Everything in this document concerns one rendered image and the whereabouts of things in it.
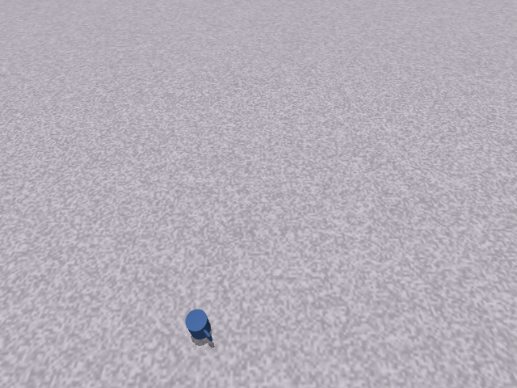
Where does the mug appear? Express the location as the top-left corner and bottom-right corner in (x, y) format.
(185, 309), (212, 342)

